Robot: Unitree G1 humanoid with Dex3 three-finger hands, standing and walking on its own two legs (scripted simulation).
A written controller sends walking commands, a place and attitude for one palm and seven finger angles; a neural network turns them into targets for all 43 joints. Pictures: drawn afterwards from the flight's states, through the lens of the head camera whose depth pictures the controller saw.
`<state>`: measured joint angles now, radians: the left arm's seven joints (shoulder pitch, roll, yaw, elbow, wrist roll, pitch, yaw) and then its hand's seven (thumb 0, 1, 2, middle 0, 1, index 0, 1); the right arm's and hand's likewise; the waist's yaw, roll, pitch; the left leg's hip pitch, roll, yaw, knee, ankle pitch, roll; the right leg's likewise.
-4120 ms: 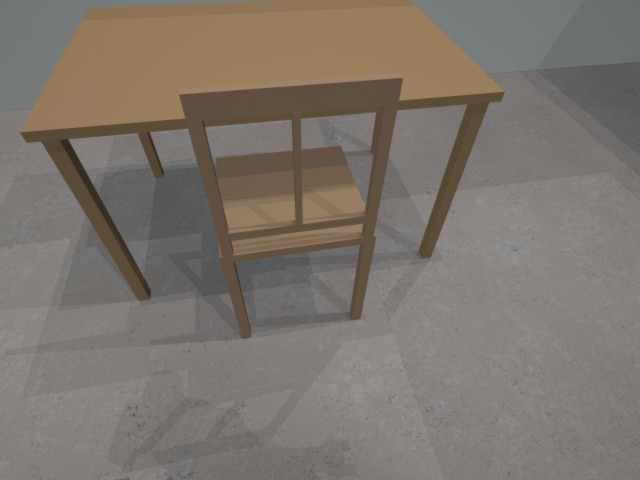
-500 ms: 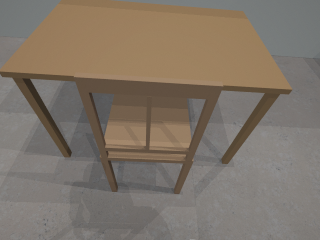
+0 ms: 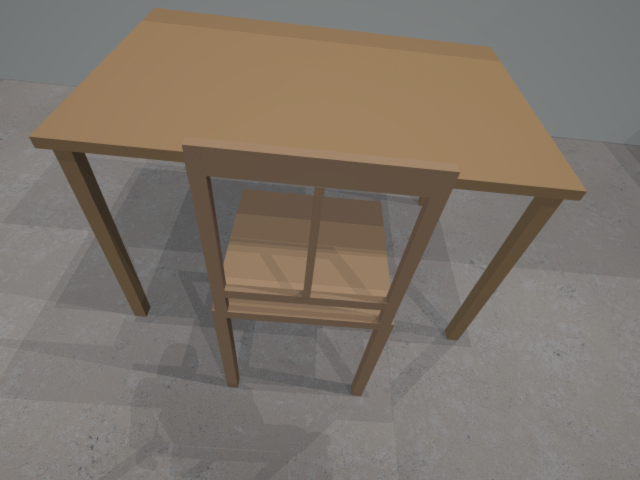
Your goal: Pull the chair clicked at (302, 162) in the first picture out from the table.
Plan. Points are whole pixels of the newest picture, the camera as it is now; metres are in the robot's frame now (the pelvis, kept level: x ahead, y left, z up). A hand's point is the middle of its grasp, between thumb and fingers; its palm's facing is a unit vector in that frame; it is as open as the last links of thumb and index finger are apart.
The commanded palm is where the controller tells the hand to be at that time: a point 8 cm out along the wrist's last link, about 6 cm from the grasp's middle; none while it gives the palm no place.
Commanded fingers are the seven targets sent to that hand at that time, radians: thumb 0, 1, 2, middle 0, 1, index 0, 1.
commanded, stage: come to a stop and stand still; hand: left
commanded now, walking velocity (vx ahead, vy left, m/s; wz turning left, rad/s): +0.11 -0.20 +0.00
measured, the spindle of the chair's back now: (312, 247) +0.53 +0.04 -0.07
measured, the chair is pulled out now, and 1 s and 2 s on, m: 0.00 0.00 0.00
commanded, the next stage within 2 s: look again from close up in 0.90 s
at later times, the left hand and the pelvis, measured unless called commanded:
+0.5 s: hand out of the picture -0.02 +0.12 -0.17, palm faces +0.00 -0.99 -0.17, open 7.3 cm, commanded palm none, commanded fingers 0.00 0.90 0.90 -0.20 -0.30 -0.20 -0.30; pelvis -0.02 -0.04 +0.01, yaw -1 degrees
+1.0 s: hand out of the picture -0.04 +0.09 -0.17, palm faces +0.06 -0.99 -0.16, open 7.4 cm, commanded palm none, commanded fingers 0.00 0.90 0.90 -0.20 -0.30 -0.20 -0.30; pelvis -0.01 -0.06 +0.01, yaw -1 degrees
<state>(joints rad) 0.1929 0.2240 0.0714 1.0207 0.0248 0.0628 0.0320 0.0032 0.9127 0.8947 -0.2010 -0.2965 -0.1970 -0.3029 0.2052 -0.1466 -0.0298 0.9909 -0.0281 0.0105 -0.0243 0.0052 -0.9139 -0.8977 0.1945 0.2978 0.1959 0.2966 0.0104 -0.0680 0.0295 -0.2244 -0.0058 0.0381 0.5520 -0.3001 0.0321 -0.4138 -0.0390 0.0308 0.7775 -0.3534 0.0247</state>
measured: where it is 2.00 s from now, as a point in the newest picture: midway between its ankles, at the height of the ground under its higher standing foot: outside the picture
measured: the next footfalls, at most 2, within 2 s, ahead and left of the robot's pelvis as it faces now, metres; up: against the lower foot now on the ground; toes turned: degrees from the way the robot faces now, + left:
right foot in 0.32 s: -0.02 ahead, -0.12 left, +0.00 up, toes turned -2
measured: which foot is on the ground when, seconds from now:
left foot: down 0.00-1.00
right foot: up 0.00-0.30, down 0.32-1.00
